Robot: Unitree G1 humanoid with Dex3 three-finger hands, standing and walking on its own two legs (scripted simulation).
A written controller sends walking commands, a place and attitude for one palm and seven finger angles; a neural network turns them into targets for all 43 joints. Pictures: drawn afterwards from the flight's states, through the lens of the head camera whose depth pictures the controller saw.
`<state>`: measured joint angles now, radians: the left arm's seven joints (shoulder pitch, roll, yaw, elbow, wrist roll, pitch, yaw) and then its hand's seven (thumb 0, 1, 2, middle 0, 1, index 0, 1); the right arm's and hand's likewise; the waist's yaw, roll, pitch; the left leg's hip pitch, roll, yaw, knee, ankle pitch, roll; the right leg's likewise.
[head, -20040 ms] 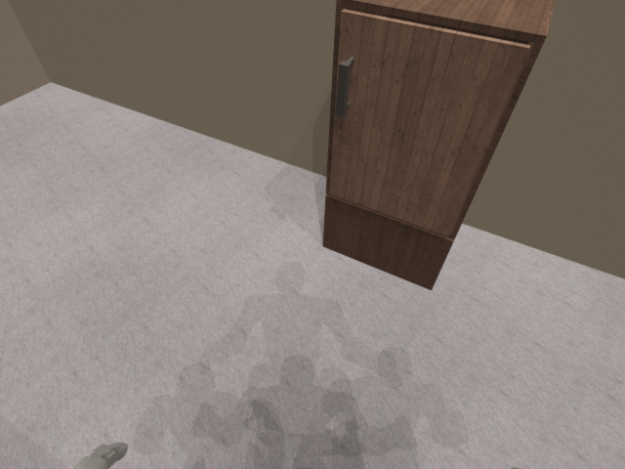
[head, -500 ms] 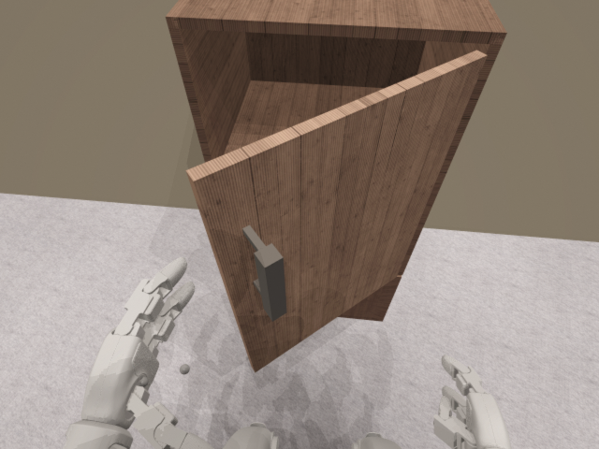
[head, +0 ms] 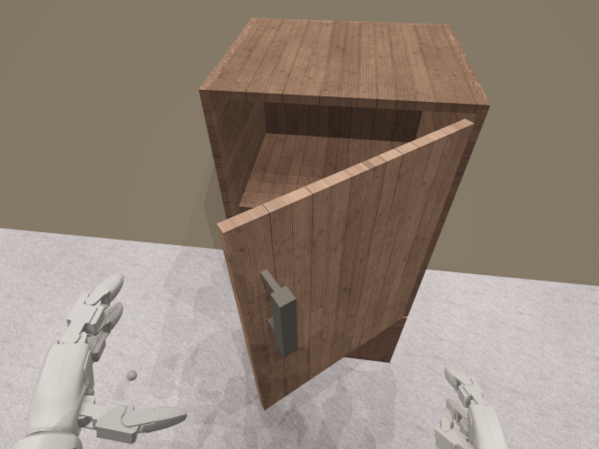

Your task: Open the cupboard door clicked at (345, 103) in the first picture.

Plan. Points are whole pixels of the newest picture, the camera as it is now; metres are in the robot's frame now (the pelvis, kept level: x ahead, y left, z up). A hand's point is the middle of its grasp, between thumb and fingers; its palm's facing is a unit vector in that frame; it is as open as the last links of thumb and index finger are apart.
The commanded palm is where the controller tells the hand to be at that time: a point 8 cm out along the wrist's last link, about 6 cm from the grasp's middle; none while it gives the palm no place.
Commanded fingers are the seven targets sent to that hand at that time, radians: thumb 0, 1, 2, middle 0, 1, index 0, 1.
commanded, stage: draw the hand back to the body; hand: left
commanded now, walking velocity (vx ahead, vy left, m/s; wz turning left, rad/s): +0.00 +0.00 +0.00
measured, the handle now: (277, 313) +0.31 +0.07 +0.01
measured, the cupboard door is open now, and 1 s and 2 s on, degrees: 41 41 41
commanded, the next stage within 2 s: step back with the hand held close in 0.88 s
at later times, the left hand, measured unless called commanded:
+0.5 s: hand (62, 308) +0.20 +0.24 +0.19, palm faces +0.46 -0.79 -0.40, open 9.1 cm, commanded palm +0.15 +0.28 +0.20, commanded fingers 0.00 0.90 0.90 -0.20 -0.30 -0.20 -0.30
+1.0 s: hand (72, 312) +0.19 +0.23 +0.19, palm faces +0.46 -0.80 -0.39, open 7.4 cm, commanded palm +0.15 +0.27 +0.21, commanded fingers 0.00 0.90 0.90 -0.20 -0.30 -0.20 -0.30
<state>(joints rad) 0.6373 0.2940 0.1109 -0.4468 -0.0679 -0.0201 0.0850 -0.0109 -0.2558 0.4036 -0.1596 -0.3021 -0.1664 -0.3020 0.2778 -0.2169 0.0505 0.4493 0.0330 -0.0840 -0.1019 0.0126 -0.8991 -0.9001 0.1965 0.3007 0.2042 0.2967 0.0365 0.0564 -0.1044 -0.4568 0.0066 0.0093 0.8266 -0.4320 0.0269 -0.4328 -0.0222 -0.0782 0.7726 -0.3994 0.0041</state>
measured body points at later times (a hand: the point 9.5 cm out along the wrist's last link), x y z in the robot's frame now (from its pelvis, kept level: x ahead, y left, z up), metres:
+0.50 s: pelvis +0.01 -0.02 +0.03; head -0.01 -0.04 +0.48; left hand +0.17 +0.28 +0.21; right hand +0.21 -0.23 -0.04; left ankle +0.00 +0.10 -0.71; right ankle +0.00 -0.12 -0.71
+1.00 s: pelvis +0.00 -0.03 +0.04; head -0.02 -0.06 +0.49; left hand +0.16 +0.27 +0.21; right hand +0.19 -0.25 -0.05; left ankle +0.00 +0.10 -0.71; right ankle +0.00 -0.12 -0.71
